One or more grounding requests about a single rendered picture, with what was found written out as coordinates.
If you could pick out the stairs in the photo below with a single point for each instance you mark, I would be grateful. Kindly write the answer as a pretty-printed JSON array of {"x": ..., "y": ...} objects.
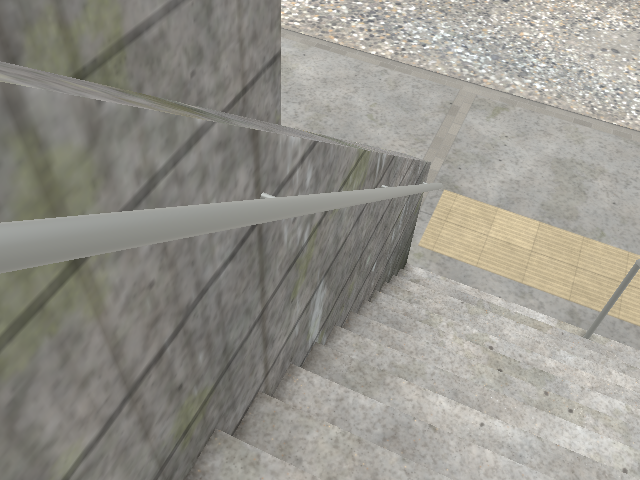
[{"x": 435, "y": 380}]

